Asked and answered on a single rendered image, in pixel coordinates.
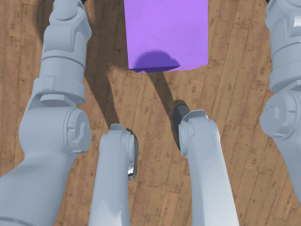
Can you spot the robot right upper arm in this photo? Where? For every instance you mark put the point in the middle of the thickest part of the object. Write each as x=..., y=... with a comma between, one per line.
x=281, y=120

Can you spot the carton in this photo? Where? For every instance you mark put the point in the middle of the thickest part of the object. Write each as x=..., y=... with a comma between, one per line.
x=166, y=35

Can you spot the right robot forearm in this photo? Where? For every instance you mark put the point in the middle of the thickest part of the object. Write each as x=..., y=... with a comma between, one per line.
x=284, y=23

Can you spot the robot left upper arm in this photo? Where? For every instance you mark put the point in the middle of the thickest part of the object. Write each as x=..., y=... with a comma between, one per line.
x=51, y=138

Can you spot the robot left thigh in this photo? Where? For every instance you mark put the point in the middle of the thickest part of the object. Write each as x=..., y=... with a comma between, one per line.
x=110, y=199

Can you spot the left robot forearm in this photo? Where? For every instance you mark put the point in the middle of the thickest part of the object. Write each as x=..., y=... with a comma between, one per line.
x=63, y=58

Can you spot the left robot foot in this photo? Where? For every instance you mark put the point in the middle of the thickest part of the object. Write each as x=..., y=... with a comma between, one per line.
x=132, y=175

